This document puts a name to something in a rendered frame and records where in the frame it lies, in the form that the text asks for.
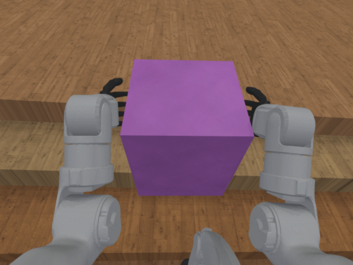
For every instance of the left robot hand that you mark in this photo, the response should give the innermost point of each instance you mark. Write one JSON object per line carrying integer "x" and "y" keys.
{"x": 109, "y": 87}

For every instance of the robot right thigh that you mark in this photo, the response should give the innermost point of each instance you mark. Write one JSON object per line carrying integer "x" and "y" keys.
{"x": 212, "y": 249}

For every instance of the right robot hand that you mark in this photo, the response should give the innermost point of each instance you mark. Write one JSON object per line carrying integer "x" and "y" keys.
{"x": 260, "y": 97}

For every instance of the carton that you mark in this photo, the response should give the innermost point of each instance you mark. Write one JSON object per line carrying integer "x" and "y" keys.
{"x": 185, "y": 128}

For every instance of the right robot shin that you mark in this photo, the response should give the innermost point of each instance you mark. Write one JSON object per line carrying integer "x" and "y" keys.
{"x": 192, "y": 260}

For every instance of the robot left forearm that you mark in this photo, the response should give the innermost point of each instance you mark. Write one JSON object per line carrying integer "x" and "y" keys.
{"x": 88, "y": 123}

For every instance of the robot left upper arm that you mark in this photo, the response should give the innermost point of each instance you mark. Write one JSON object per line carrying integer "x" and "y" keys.
{"x": 84, "y": 225}

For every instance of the robot right forearm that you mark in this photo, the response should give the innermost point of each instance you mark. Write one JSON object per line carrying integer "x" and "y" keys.
{"x": 288, "y": 133}

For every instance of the robot right upper arm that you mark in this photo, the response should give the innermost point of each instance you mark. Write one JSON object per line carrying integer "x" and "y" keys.
{"x": 288, "y": 234}

